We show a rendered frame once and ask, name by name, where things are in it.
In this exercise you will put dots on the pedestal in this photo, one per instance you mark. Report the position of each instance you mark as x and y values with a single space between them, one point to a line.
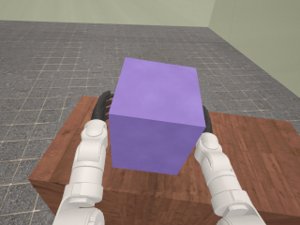
264 155

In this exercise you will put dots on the right robot upper arm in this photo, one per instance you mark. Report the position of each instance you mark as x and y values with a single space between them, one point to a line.
241 220

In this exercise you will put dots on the robot right forearm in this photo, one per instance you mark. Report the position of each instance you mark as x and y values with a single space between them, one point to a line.
228 199

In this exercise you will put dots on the left robot upper arm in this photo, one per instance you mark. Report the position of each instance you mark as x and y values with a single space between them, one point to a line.
80 216

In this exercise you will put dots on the right robot hand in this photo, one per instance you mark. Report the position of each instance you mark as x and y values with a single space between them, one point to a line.
207 120

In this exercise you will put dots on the left robot hand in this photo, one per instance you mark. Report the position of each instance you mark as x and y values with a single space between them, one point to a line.
100 109

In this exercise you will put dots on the carton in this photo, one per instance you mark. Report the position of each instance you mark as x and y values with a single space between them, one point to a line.
156 116

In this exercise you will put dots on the robot left forearm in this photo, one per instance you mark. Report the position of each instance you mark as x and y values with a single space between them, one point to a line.
85 183

